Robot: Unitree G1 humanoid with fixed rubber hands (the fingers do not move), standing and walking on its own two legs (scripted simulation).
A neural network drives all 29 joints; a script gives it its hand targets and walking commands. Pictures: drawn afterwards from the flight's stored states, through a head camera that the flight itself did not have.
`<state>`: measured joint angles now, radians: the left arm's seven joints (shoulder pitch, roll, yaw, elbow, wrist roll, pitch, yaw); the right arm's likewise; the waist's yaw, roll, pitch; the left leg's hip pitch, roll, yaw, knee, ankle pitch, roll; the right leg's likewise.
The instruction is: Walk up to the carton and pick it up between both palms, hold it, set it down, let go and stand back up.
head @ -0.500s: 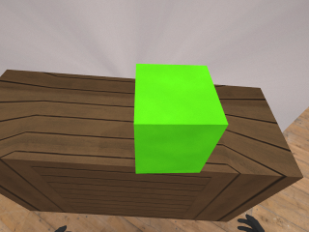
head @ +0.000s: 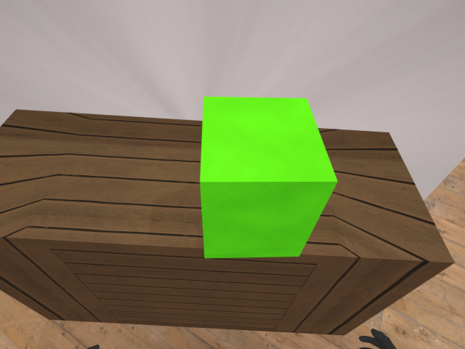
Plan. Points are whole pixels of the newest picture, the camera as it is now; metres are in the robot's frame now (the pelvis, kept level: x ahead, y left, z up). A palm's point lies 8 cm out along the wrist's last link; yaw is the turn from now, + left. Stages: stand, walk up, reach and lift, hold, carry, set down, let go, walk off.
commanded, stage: stand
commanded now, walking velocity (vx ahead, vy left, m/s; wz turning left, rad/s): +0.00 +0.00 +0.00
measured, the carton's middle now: (253, 180) +0.42 -0.01 +0.04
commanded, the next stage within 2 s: none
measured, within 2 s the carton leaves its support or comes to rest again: neither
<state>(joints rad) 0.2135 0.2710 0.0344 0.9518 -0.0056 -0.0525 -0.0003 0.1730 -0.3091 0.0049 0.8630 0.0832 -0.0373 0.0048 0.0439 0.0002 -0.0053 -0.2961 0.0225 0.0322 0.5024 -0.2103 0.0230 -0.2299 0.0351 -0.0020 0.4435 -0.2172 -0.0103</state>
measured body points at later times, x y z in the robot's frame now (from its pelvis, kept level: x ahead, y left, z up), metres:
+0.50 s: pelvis -0.01 +0.00 +0.00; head -0.01 +0.01 +0.45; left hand +0.06 +0.27 -0.14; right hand +0.12 -0.28 -0.11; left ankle +0.04 +0.11 -0.74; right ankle +0.01 -0.12 -0.74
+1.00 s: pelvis -0.01 -0.01 +0.00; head -0.01 -0.01 +0.45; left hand +0.05 +0.27 -0.13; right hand +0.11 -0.28 -0.12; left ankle +0.04 +0.11 -0.74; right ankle +0.01 -0.12 -0.74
